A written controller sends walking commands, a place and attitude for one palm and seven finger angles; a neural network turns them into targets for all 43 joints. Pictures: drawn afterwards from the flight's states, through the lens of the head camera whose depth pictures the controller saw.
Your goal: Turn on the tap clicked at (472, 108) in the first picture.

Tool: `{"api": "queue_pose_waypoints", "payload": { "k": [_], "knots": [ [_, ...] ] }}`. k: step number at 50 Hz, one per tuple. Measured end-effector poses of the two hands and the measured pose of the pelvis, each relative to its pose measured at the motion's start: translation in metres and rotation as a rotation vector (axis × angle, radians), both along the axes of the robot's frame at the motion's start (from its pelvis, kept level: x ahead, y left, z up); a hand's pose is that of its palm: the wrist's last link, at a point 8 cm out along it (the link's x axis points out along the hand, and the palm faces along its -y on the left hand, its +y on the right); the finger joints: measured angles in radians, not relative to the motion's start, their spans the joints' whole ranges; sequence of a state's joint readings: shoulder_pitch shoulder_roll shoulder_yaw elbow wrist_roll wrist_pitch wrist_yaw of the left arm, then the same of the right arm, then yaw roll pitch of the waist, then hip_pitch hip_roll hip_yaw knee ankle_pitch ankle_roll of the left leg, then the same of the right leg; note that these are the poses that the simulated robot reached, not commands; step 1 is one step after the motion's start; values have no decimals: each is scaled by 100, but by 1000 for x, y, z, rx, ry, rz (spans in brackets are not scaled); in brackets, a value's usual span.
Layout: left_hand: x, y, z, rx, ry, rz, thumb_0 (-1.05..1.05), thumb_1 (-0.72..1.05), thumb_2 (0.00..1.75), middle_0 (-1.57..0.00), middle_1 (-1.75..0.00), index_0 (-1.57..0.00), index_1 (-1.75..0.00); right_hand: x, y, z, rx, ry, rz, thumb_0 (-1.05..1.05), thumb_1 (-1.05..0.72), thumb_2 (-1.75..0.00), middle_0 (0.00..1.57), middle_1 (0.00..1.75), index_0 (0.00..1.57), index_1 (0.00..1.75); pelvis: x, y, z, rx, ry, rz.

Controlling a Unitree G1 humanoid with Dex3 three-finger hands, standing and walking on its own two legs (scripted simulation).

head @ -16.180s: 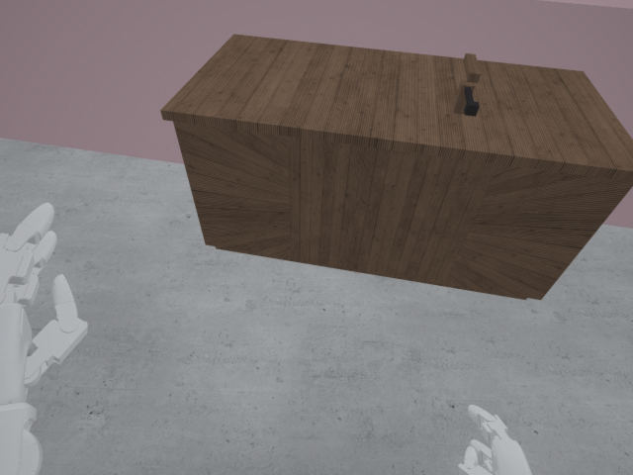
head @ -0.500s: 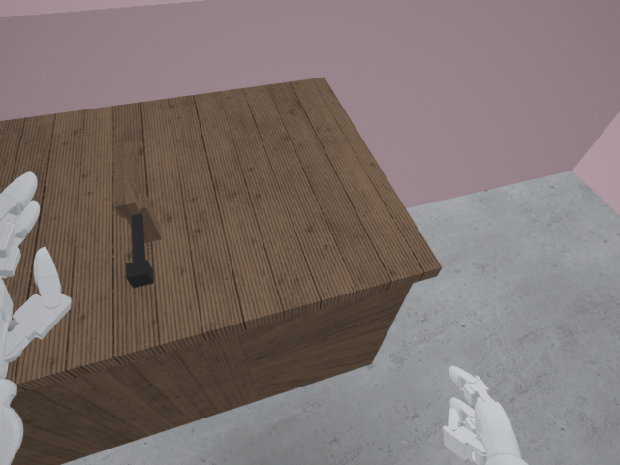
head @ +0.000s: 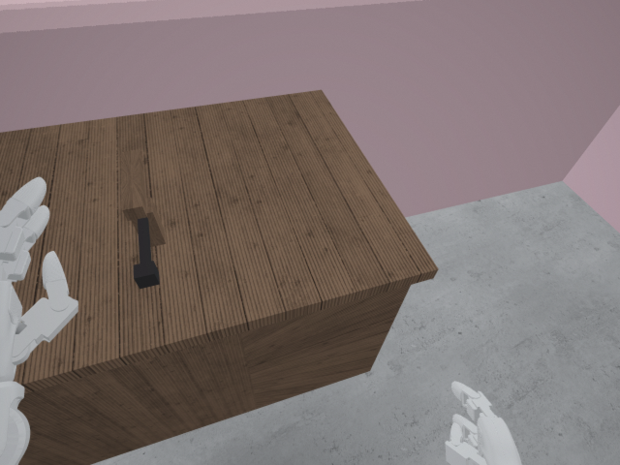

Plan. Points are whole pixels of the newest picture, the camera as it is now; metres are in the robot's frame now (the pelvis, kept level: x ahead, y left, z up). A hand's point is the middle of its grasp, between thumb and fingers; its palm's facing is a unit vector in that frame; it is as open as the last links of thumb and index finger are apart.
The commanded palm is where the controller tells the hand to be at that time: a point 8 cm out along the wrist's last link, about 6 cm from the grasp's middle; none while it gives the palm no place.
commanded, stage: turn the palm inward beside the body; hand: left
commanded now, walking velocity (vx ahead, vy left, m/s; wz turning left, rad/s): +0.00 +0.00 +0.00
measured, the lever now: (146, 274) +0.35 +0.27 +0.00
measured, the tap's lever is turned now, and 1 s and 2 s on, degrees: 0 0 0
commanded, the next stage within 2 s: none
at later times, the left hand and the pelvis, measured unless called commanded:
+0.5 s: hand (62, 351) +0.18 +0.24 +0.15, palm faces +0.58 -0.76 -0.30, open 7.4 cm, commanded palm +0.13 +0.26 +0.16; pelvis -0.02 -0.06 -0.02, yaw +6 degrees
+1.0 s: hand (119, 349) +0.19 +0.20 +0.13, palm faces +0.50 -0.83 -0.26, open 7.4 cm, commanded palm +0.14 +0.24 +0.14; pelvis +0.03 -0.07 -0.02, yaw +6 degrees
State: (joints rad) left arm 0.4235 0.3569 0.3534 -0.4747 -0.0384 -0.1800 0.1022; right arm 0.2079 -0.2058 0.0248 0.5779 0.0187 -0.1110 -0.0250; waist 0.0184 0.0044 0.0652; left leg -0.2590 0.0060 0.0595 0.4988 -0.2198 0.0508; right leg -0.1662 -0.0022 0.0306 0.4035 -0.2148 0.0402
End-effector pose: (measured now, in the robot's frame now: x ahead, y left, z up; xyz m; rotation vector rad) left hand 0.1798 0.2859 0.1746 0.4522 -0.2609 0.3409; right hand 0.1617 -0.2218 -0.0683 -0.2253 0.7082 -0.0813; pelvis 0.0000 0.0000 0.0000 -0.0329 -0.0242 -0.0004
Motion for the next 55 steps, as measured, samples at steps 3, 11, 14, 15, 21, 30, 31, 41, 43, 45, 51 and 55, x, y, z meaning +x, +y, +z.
{"api": "queue_pose_waypoints", "payload": {
  "k": [3,11,14,15,21,30,31,41,43,45,51,55],
  "knots": [
    [7,6,15,124,-35,-21,2,88,89,-22,-30,-22,-30,-3,2,-1,-33,0,43,1,-90,-89,20,30,20,30,-4,-3,-2,3,-7,23],
    [6,13,8,-64,47,67,2,89,90,-21,-30,-21,-30,6,-5,-3,32,-45,102,1,-90,-89,21,30,20,30,-9,-16,-4,27,-12,32],
    [-13,-11,-18,-59,143,47,2,90,90,-21,-30,-21,-30,14,-11,0,29,-86,108,1,-90,-89,21,30,20,30,-13,-23,-8,30,-12,40],
    [-20,-17,-23,-61,144,47,2,89,90,-21,-30,-21,-30,16,-13,1,22,-96,114,1,-90,-89,21,30,20,30,-15,-26,-9,30,-11,45],
    [-50,-20,-16,-42,-31,172,2,88,89,-22,-30,-22,-30,26,-23,-8,-4,-100,177,1,-90,-89,20,30,20,30,-22,-50,-17,21,-11,90],
    [-34,-33,-16,-88,60,189,2,89,90,-21,-30,-21,-30,36,-37,-23,34,-107,171,1,-90,-89,21,30,20,30,-15,-72,-21,21,-11,103],
    [-31,-37,-17,-89,71,175,2,89,90,-21,-30,-21,-30,37,-40,-24,39,-112,160,1,-90,-89,21,30,20,30,-12,-73,-21,21,-7,99],
    [-31,-46,-18,-125,57,181,2,89,89,-22,-30,-21,-30,45,-69,-29,16,-89,97,1,-90,-89,20,30,20,30,18,-77,-20,35,40,88],
    [-32,-45,-21,-138,66,189,2,89,89,-21,-30,-21,-30,47,-73,-29,4,-88,92,1,-90,-89,20,30,20,30,22,-77,-20,37,45,90],
    [-33,-45,-25,-154,73,190,2,89,90,-21,-30,-21,-30,49,-75,-28,-5,-92,89,1,-90,-89,20,30,20,30,25,-75,-20,37,50,93],
    [-31,-50,-33,-191,74,171,2,89,90,-21,-30,-21,-30,56,-69,-24,-12,-124,97,1,-90,-89,20,30,20,30,27,-71,-21,34,57,97],
    [-32,-51,-34,-204,64,165,2,89,90,-21,-30,-21,-30,60,-58,-20,7,-152,108,1,-90,-89,20,30,20,30,26,-68,-21,32,58,95]
  ]
}}
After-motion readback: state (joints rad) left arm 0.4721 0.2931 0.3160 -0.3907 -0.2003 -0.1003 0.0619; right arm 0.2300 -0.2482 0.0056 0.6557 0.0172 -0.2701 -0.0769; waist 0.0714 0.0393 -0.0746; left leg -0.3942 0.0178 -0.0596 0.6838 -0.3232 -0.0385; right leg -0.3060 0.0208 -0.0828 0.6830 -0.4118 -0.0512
